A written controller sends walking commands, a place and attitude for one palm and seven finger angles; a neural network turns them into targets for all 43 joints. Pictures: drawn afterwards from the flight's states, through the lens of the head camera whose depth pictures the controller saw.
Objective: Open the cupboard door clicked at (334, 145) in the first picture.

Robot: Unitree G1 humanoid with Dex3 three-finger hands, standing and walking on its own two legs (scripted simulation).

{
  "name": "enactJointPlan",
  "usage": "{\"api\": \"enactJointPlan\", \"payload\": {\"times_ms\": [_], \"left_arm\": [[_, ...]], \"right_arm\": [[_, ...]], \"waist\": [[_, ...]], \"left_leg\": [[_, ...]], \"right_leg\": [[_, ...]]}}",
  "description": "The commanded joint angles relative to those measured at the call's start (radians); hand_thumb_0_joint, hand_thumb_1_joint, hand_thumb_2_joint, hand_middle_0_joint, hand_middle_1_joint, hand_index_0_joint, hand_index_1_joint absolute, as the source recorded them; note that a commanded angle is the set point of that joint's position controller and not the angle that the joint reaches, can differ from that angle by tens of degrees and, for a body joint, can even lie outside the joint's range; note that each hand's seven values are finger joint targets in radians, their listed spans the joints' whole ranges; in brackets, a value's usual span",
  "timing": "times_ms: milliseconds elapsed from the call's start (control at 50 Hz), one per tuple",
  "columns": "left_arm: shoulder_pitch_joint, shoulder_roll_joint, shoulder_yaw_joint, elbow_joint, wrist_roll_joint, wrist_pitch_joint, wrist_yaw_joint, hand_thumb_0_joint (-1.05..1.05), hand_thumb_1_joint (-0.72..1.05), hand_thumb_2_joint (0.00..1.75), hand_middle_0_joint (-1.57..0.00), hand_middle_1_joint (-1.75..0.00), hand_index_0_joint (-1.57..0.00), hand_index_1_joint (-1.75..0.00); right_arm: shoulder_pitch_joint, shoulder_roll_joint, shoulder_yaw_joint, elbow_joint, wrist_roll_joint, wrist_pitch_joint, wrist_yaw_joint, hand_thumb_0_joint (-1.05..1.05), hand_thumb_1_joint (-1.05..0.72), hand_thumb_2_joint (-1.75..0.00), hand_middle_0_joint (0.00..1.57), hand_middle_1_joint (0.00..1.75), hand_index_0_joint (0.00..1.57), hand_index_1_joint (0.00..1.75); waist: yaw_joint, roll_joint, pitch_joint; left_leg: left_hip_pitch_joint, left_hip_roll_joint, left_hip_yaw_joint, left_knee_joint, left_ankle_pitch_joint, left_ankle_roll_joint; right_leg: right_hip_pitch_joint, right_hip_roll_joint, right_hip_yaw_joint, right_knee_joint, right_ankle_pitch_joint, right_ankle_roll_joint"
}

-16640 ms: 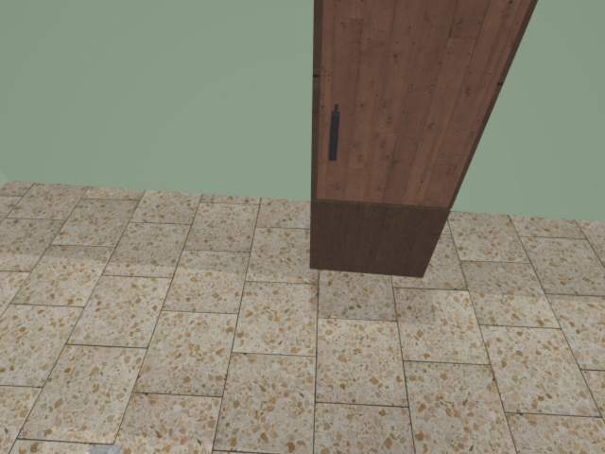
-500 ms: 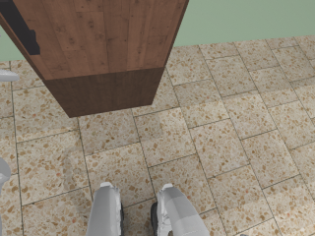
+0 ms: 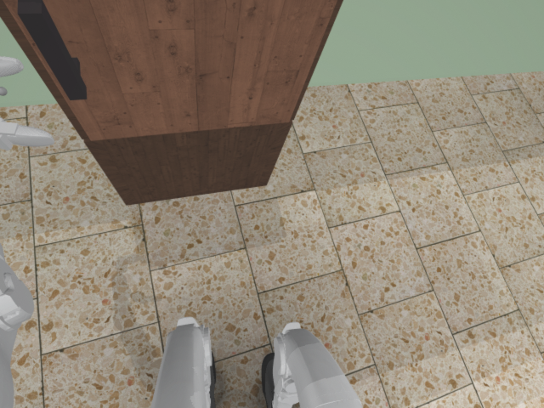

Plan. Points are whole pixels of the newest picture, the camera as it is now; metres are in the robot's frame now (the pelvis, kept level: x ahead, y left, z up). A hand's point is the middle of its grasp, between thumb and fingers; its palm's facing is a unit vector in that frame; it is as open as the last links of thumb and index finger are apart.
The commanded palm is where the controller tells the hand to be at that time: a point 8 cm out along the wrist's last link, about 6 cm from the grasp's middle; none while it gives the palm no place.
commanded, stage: move the hooked fingers beside the handle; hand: left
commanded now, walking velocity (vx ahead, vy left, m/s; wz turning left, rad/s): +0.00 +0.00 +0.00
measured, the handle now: (57, 43) +0.57 +0.26 +0.06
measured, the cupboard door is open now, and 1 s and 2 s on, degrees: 0 0 0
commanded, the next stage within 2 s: slide the fingers in behind the handle in 0.30 s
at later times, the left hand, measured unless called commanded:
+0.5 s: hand (13, 91) +0.51 +0.31 +0.04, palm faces +0.18 -0.98 -0.02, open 14.0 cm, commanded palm +0.50 +0.32 +0.04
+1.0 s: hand (46, 87) +0.52 +0.27 +0.04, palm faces +0.19 -0.98 -0.02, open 14.0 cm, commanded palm +0.50 +0.29 +0.04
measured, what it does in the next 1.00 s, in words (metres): stands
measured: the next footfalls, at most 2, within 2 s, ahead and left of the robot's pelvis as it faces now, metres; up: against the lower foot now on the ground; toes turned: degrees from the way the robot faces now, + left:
none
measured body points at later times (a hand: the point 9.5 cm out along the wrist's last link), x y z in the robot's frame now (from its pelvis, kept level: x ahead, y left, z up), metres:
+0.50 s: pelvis +0.00 -0.01 -0.01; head +0.19 +0.05 +0.39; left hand +0.49 +0.36 +0.04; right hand +0.02 -0.28 -0.11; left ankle +0.05 +0.08 -0.60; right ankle +0.01 -0.12 -0.60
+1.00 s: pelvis +0.00 -0.01 +0.00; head +0.18 +0.03 +0.41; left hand +0.50 +0.33 +0.04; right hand +0.02 -0.28 -0.10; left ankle +0.05 +0.08 -0.60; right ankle +0.01 -0.12 -0.60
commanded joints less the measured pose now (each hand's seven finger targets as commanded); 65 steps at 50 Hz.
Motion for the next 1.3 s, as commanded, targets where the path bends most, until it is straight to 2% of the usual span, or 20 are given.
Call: {"api": "enactJointPlan", "payload": {"times_ms": [0,40,60,100,160,220,240,300,360,440,600,740,840,900,940,980,1120,1200,1260,1280], "left_arm": [[-0.344,0.274,0.012,-0.172,-0.027,-0.058,0.005,0.0,-0.5,0.3,-0.3,-1.2,-0.3,-1.2],[-0.331,0.306,0.042,-0.17,-0.025,-0.066,0.012,0.0,-0.5,0.3,-0.3,-1.2,-0.3,-1.2],[-0.352,0.328,0.045,-0.192,-0.016,-0.073,0.018,0.0,-0.5,0.3,-0.3,-1.2,-0.3,-1.2],[-0.371,0.286,0.014,-0.195,-0.014,-0.085,0.025,0.0,-0.5,0.3,-0.3,-1.2,-0.3,-1.2],[-0.36,0.332,0.051,-0.196,-0.017,-0.099,0.027,0.0,-0.5,0.3,-0.3,-1.2,-0.3,-1.2],[-0.374,0.339,0.041,-0.15,-0.015,-0.083,0.014,0.0,-0.5,0.3,-0.3,-1.2,-0.3,-1.2],[-0.377,0.35,0.045,-0.156,-0.012,-0.085,0.011,0.0,-0.5,0.3,-0.3,-1.2,-0.3,-1.2],[-0.404,0.343,0.029,-0.156,-0.015,-0.076,0.002,0.0,-0.5,0.3,-0.3,-1.2,-0.3,-1.2],[-0.408,0.374,0.051,-0.172,-0.018,-0.076,-0.007,0.0,-0.5,0.3,-0.3,-1.2,-0.3,-1.2],[-0.405,0.324,0.018,-0.164,-0.021,-0.057,-0.012,0.0,-0.5,0.3,-0.3,-1.2,-0.3,-1.2],[-0.418,0.29,0.009,-0.231,-0.011,-0.05,0.038,0.0,-0.5,0.3,-0.3,-1.2,-0.3,-1.2],[-0.367,0.291,0.038,-0.226,-0.007,-0.067,0.079,0.0,-0.5,0.3,-0.3,-1.2,-0.3,-1.2],[-0.359,0.251,0.008,-0.175,-0.011,-0.069,0.079,0.0,-0.5,0.3,-0.3,-1.2,-0.3,-1.2],[-0.379,0.253,0.009,-0.216,-0.01,-0.087,0.084,0.0,-0.5,0.3,-0.3,-1.2,-0.3,-1.2],[-0.391,0.19,-0.027,-0.222,-0.019,-0.097,0.085,0.0,-0.5,0.3,-0.3,-1.2,-0.3,-1.2],[-0.38,0.181,-0.03,-0.203,-0.02,-0.094,0.087,0.0,-0.5,0.3,-0.3,-1.2,-0.3,-1.2],[-0.397,0.192,-0.02,-0.218,-0.007,-0.096,0.123,0.0,-0.5,0.3,-0.3,-1.2,-0.3,-1.2],[-0.405,0.144,-0.051,-0.234,-0.004,-0.11,0.137,0.0,-0.5,0.3,-0.3,-1.2,-0.3,-1.2],[-0.406,0.116,-0.062,-0.28,-0.008,-0.128,0.143,0.0,-0.5,0.3,-0.3,-1.2,-0.3,-1.2],[-0.39,0.063,-0.095,-0.267,-0.012,-0.125,0.142,0.0,-0.5,0.3,-0.3,-1.2,-0.3,-1.2]], "right_arm": [[0.191,-0.223,-0.076,-0.026,-0.001,-0.005,-0.017,0.0,-0.9,-0.9,0.2,0.3,0.2,0.3],[0.188,-0.224,-0.075,-0.036,-0.001,-0.007,-0.018,0.0,-0.9,-0.9,0.2,0.3,0.2,0.3],[0.184,-0.226,-0.074,-0.037,-0.003,-0.005,-0.019,0.0,-0.9,-0.9,0.2,0.3,0.2,0.3],[0.18,-0.219,-0.074,-0.036,-0.002,-0.005,-0.016,0.0,-0.9,-0.9,0.2,0.3,0.2,0.3],[0.177,-0.226,-0.076,-0.035,-0.003,-0.011,-0.018,0.0,-0.9,-0.9,0.2,0.3,0.2,0.3],[0.176,-0.225,-0.067,-0.036,0.003,-0.011,-0.021,0.0,-0.9,-0.9,0.2,0.3,0.2,0.3],[0.177,-0.226,-0.067,-0.038,0.002,-0.012,-0.022,0.0,-0.9,-0.9,0.2,0.3,0.2,0.3],[0.178,-0.226,-0.064,-0.036,0.002,-0.012,-0.025,0.0,-0.9,-0.9,0.2,0.3,0.2,0.3],[0.184,-0.23,-0.065,-0.032,0.003,-0.013,-0.027,0.0,-0.9,-0.9,0.2,0.3,0.2,0.3],[0.19,-0.224,-0.065,-0.03,0.005,-0.01,-0.023,0.0,-0.9,-0.9,0.2,0.3,0.2,0.3],[0.202,-0.215,-0.073,-0.017,-0.003,-0.008,-0.017,0.0,-0.9,-0.9,0.2,0.3,0.2,0.3],[0.204,-0.203,-0.073,-0.02,-0.007,-0.01,-0.008,0.0,-0.9,-0.9,0.2,0.3,0.2,0.3],[0.194,-0.198,-0.07,-0.024,0.0,-0.011,-0.006,0.0,-0.9,-0.9,0.2,0.3,0.2,0.3],[0.196,-0.2,-0.075,-0.023,-0.003,-0.012,-0.006,0.0,-0.9,-0.9,0.2,0.3,0.2,0.3],[0.201,-0.196,-0.081,-0.014,-0.005,-0.014,-0.002,0.0,-0.9,-0.9,0.2,0.3,0.2,0.3],[0.199,-0.199,-0.082,-0.011,-0.004,-0.011,-0.002,0.0,-0.9,-0.9,0.2,0.3,0.2,0.3],[0.201,-0.196,-0.083,-0.01,-0.008,-0.008,-0.003,0.0,-0.9,-0.9,0.2,0.3,0.2,0.3],[0.199,-0.191,-0.085,-0.006,-0.012,-0.007,0.004,0.0,-0.9,-0.9,0.2,0.3,0.2,0.3],[0.198,-0.189,-0.092,-0.002,-0.012,-0.006,0.008,0.0,-0.9,-0.9,0.2,0.3,0.2,0.3],[0.196,-0.184,-0.094,-0.001,-0.011,-0.005,0.011,0.0,-0.9,-0.9,0.2,0.3,0.2,0.3]], "waist": [[0.002,0.246,-0.507],[0.011,0.227,-0.513],[0.013,0.256,-0.526],[-0.001,0.252,-0.508],[0.007,0.246,-0.535],[-0.006,0.215,-0.497],[0.001,0.244,-0.513],[-0.014,0.234,-0.529],[-0.004,0.256,-0.561],[-0.011,0.254,-0.558],[-0.004,0.283,-0.594],[0.01,0.242,-0.585],[-0.01,0.188,-0.506],[0.0,0.226,-0.556],[-0.015,0.237,-0.556],[-0.013,0.22,-0.554],[-0.006,0.223,-0.565],[-0.014,0.229,-0.571],[-0.004,0.267,-0.609],[-0.011,0.247,-0.598]], "left_leg": [[0.71,0.021,-0.147,-0.166,0.419,-0.045],[0.676,0.017,-0.135,-0.155,0.419,-0.038],[0.685,0.019,-0.134,-0.155,0.427,-0.042],[0.69,0.019,-0.132,-0.155,0.402,-0.041],[0.671,0.018,-0.127,-0.145,0.41,-0.039],[0.599,0.014,-0.114,-0.134,0.366,-0.028],[0.616,0.014,-0.118,-0.132,0.377,-0.03],[0.605,0.016,-0.117,-0.118,0.372,-0.027],[0.622,0.017,-0.118,-0.106,0.411,-0.028],[0.622,0.017,-0.122,-0.104,0.405,-0.026],[0.685,0.019,-0.127,-0.117,0.455,-0.034],[0.627,0.012,-0.1,-0.115,0.466,-0.026],[0.542,0.008,-0.083,-0.114,0.398,-0.018],[0.591,0.008,-0.089,-0.118,0.426,-0.024],[0.639,0.01,-0.101,-0.121,0.449,-0.027],[0.632,0.009,-0.102,-0.123,0.427,-0.028],[0.627,0.006,-0.096,-0.125,0.423,-0.028],[0.656,0.007,-0.1,-0.129,0.438,-0.03],[0.726,0.01,-0.11,-0.141,0.482,-0.039],[0.727,0.008,-0.111,-0.144,0.474,-0.04]], "right_leg": [[-0.02,0.007,0.037,-0.131,0.236,-0.019],[0.005,0.009,0.043,-0.124,0.243,-0.02],[0.002,0.008,0.043,-0.12,0.243,-0.02],[-0.01,0.009,0.046,-0.128,0.232,-0.017],[0.012,0.01,0.051,-0.119,0.24,-0.018],[0.034,0.012,0.055,-0.122,0.229,-0.014],[0.022,0.011,0.056,-0.113,0.23,-0.019],[0.014,0.011,0.058,-0.111,0.232,-0.014],[0.015,0.011,0.057,-0.1,0.254,-0.016],[0.0,0.013,0.055,-0.098,0.249,-0.016],[0.005,0.009,0.051,-0.108,0.272,-0.016],[0.091,0.012,0.065,-0.113,0.324,-0.014],[0.103,0.014,0.072,-0.124,0.304,-0.009],[0.1,0.013,0.07,-0.119,0.31,-0.012],[0.06,0.013,0.064,-0.119,0.309,-0.013],[0.057,0.012,0.062,-0.122,0.291,-0.011],[0.077,0.011,0.068,-0.126,0.296,-0.013],[0.071,0.011,0.066,-0.129,0.305,-0.013],[0.057,0.011,0.058,-0.126,0.315,-0.018],[0.055,0.011,0.055,-0.132,0.31,-0.017]]}}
